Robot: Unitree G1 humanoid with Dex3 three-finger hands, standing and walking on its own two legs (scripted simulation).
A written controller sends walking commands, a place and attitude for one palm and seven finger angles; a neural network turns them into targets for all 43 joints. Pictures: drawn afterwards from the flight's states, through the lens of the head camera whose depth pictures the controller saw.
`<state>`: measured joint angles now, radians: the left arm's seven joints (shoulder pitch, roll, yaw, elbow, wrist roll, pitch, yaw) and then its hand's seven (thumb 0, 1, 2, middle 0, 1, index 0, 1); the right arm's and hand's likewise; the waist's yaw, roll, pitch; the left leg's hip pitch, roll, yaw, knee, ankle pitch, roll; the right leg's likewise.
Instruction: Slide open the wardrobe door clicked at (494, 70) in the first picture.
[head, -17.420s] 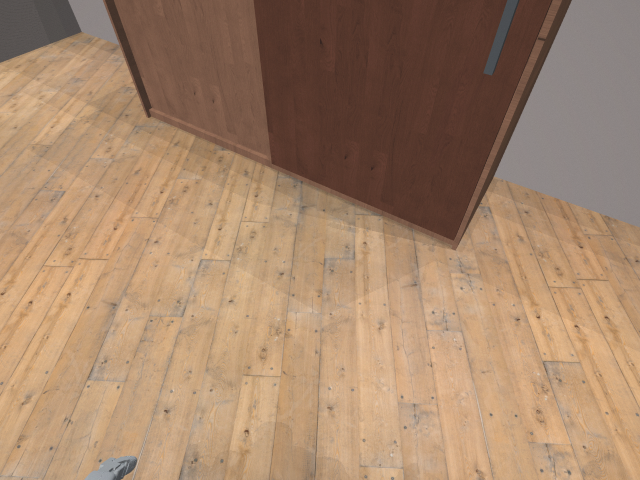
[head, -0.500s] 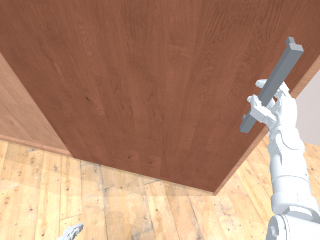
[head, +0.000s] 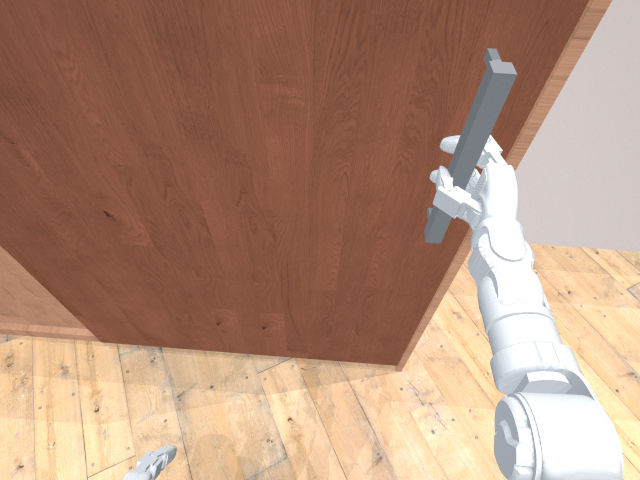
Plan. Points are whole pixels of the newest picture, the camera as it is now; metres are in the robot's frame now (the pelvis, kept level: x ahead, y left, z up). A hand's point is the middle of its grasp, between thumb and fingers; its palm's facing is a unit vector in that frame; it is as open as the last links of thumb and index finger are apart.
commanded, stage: tug the door sideways, standing still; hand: right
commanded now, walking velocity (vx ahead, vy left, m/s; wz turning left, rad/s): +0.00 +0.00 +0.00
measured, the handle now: (457, 160) +0.50 -0.14 +0.13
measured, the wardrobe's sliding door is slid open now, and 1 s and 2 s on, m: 0.00 0.00 0.13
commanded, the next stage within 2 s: step sideways, sliding the door along in 0.50 s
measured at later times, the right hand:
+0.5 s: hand (439, 192) +0.45 -0.11 +0.13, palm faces +0.09 +1.00 -0.04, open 6.1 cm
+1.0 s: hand (435, 190) +0.45 -0.11 +0.12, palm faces +0.22 +0.97 -0.11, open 6.2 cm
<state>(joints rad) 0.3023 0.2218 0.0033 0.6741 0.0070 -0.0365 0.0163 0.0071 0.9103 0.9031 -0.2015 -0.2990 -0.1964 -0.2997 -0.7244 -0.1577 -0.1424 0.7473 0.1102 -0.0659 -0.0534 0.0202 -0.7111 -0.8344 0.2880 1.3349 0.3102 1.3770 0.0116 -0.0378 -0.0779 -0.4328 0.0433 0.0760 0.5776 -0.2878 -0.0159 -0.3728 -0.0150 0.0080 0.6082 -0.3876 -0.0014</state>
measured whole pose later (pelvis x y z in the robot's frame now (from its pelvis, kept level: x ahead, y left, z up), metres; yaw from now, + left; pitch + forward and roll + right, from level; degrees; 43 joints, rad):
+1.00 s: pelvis +0.01 +0.06 -0.01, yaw -5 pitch +0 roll +0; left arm 0.24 0.21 -0.01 0.75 -0.04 -0.04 0.09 0.01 0.91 0.90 -0.20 -0.30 -0.20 -0.30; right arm -0.78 -0.21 -0.09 0.79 0.14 -0.13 -0.12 -0.01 -0.74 -0.85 0.31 1.26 0.19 1.40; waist -0.01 -0.07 0.14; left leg -0.28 -0.02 0.14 0.66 -0.39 0.09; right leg -0.36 -0.04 0.02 0.96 -0.47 0.01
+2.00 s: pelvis +0.19 +0.25 +0.00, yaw -8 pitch +0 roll -2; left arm 0.07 0.16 -0.07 0.58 0.00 -0.14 0.00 0.01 0.91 0.90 -0.20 -0.30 -0.20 -0.30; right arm -0.04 -0.10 -0.10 -0.15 0.11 -0.12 -0.18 0.01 -0.71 -0.86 0.43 1.32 0.12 1.36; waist -0.13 -0.05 0.22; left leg -0.31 0.01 0.12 0.59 -0.22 0.09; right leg -0.28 -0.13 -0.08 0.97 -0.53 0.06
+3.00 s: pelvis +0.09 +0.42 +0.02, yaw +3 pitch -2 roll +4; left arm 0.18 0.20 0.02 0.60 0.00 -0.11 0.01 0.01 0.91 0.90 -0.20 -0.30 -0.19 -0.30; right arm -0.26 -0.16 -0.07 0.05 0.03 -0.03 -0.16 0.03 -0.77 -0.81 0.33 1.39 0.18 1.37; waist -0.07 -0.05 0.20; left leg -0.44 0.00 0.02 0.95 -0.38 -0.03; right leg -0.18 -0.20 -0.11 0.47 -0.23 0.07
